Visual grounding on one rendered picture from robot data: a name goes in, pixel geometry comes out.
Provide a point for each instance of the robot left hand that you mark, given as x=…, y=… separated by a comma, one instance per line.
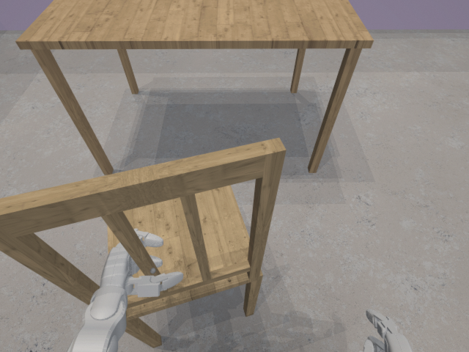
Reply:
x=120, y=265

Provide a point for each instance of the left robot forearm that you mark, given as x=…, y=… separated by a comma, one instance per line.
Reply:
x=104, y=321

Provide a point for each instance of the chair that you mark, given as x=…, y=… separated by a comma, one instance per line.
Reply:
x=189, y=203

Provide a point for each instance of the robot right hand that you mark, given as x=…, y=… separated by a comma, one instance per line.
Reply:
x=387, y=329

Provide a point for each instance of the table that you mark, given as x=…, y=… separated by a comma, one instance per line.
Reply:
x=195, y=24

